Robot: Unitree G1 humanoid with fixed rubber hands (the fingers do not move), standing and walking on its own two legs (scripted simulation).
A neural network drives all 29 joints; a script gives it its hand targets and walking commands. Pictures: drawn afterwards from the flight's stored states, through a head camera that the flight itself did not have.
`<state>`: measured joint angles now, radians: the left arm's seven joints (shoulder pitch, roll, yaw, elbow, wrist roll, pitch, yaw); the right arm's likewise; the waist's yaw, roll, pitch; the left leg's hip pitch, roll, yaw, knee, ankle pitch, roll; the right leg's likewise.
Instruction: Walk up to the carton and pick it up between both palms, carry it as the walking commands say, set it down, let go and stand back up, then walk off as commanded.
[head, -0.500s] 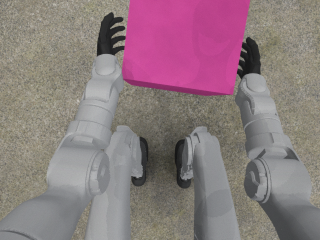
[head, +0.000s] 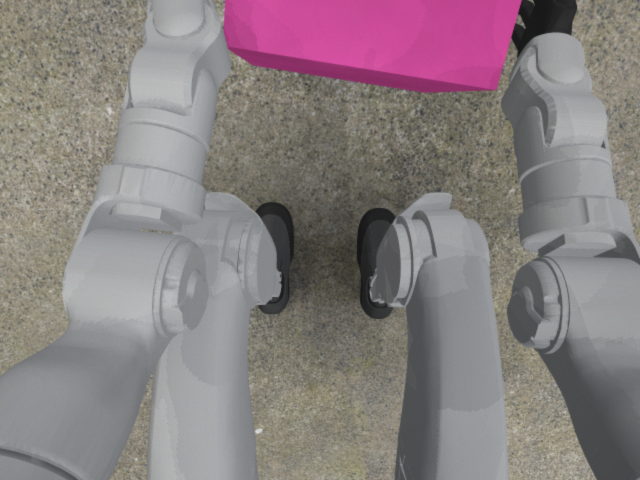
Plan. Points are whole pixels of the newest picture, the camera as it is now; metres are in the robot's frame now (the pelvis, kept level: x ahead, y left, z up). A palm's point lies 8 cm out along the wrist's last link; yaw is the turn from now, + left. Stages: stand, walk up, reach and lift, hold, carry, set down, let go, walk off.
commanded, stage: set down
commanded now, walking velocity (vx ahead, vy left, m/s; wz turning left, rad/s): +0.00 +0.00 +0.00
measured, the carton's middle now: out of the picture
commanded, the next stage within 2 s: none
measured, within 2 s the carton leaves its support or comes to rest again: rests again in 0.80 s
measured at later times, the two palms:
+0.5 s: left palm out of the picture +0.56 +0.12 -0.22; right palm (518, 26) +0.51 -0.20 -0.25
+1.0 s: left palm out of the picture +0.56 +0.13 -0.23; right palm (516, 24) +0.51 -0.21 -0.25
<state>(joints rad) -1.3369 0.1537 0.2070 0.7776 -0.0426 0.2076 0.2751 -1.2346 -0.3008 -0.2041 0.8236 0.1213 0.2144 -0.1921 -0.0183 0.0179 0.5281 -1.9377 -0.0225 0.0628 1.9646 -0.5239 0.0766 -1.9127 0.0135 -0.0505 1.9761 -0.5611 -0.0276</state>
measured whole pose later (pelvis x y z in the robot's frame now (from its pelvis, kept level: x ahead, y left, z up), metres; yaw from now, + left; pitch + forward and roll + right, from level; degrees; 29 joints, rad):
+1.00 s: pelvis +0.01 +0.00 -0.06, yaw -1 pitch +30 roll -2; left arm -1.50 0.25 0.21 1.04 -0.04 0.17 0.16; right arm -1.37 -0.37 -0.15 1.01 0.12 0.20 -0.08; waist -0.02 0.04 0.52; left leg -2.11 -0.02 0.06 2.15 -0.57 0.08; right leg -2.08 0.01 -0.06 2.15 -0.60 -0.03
